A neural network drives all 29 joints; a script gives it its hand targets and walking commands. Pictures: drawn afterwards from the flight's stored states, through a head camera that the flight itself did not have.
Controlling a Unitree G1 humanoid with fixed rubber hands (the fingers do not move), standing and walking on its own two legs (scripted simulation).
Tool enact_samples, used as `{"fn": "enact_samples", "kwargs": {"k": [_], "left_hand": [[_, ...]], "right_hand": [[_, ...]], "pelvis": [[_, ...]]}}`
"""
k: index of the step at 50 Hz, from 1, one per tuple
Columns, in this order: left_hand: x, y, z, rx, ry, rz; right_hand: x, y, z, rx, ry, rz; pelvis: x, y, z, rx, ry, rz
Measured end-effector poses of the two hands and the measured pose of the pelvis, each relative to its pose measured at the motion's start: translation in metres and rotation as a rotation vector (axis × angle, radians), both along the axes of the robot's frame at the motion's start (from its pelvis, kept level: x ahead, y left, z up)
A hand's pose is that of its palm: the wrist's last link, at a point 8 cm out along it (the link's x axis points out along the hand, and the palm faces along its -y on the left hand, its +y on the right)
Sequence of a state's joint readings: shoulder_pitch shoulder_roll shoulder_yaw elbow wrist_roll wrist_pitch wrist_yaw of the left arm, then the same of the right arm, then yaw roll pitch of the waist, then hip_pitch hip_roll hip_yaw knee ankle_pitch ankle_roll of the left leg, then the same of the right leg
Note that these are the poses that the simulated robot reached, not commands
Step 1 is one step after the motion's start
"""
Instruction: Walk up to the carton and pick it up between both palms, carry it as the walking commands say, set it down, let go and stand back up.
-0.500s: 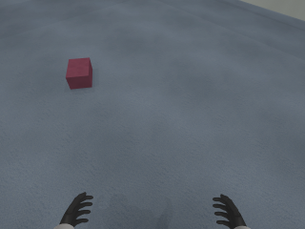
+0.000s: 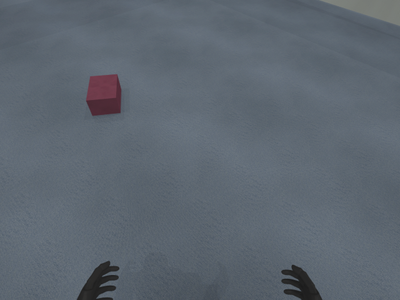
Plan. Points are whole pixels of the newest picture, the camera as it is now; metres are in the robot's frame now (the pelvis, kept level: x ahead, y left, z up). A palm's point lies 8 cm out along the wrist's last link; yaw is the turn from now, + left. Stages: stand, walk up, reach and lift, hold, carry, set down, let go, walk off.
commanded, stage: stand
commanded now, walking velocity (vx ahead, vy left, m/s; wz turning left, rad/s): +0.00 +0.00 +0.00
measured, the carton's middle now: (105, 94) +1.53 +0.71 -0.69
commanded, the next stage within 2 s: walk up in 1.18 s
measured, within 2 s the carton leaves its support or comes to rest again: neither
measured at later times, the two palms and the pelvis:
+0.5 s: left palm out of the picture +0.11 +0.23 -0.10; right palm out of the picture +0.11 -0.23 -0.10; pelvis +0.00 +0.00 +0.00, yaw +0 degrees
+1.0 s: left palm out of the picture +0.09 +0.23 -0.11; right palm out of the picture +0.09 -0.23 -0.11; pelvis +0.00 +0.00 +0.01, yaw +0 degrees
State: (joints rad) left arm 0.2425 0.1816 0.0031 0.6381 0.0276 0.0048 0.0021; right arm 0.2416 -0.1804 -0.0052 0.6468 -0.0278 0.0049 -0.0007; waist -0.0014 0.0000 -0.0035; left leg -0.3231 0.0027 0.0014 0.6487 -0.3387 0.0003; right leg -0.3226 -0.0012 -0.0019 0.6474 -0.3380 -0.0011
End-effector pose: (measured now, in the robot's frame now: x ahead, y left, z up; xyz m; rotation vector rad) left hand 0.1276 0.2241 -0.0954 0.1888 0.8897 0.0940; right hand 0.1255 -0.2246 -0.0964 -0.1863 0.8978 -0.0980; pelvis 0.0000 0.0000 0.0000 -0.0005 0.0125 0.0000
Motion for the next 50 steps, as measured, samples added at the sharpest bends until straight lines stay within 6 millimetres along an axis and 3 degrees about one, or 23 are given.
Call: {"fn": "enact_samples", "kwargs": {"k": [50], "left_hand": [[-0.033, 0.006, -0.010, 0.001, 0.111, 0.065]], "right_hand": [[-0.031, -0.005, -0.009, -0.002, 0.107, -0.059]], "pelvis": [[0.000, 0.000, 0.006, 0.000, -0.010, 0.001]]}}
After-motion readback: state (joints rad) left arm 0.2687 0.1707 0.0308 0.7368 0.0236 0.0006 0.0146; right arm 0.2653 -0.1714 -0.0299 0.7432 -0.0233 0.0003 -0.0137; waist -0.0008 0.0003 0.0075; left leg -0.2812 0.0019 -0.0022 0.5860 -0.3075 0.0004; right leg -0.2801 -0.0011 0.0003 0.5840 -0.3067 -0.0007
